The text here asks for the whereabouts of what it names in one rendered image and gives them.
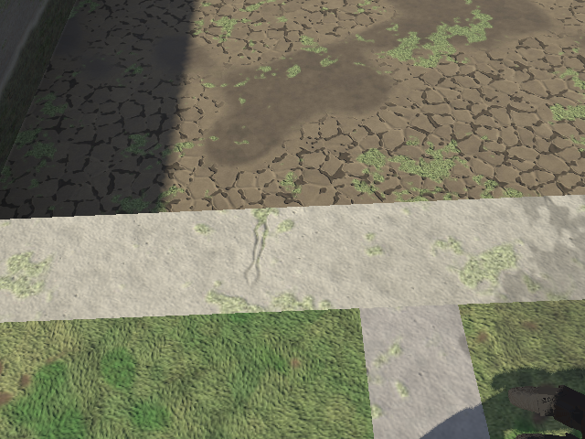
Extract robot right hand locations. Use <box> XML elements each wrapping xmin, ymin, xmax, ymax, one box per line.
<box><xmin>508</xmin><ymin>385</ymin><xmax>585</xmax><ymax>439</ymax></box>

